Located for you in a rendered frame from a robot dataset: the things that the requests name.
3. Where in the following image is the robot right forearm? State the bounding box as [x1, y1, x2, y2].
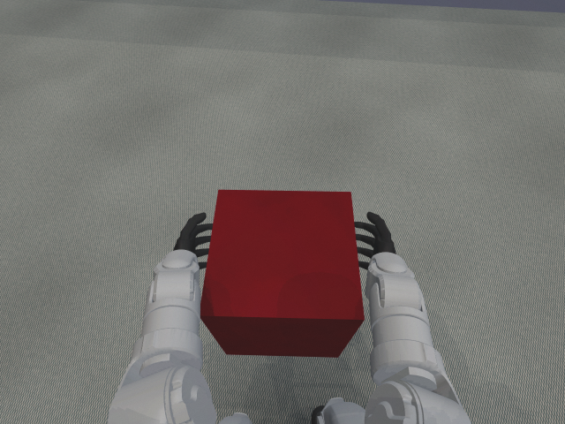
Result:
[365, 252, 463, 408]

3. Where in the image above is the robot left forearm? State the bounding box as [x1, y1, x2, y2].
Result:
[107, 249, 203, 424]

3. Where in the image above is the right robot shin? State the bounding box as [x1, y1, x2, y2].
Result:
[322, 397, 344, 412]

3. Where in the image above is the robot left upper arm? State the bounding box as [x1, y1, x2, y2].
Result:
[108, 364, 217, 424]

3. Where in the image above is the robot left hand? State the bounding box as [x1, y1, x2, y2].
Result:
[173, 213, 213, 269]

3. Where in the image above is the robot right upper arm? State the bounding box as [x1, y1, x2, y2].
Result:
[365, 380, 471, 424]

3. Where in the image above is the right robot thigh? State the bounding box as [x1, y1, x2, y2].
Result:
[317, 402, 365, 424]

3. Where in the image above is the carton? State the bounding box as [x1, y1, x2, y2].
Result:
[200, 190, 365, 358]

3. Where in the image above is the robot right hand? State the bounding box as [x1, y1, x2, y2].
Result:
[354, 212, 396, 270]

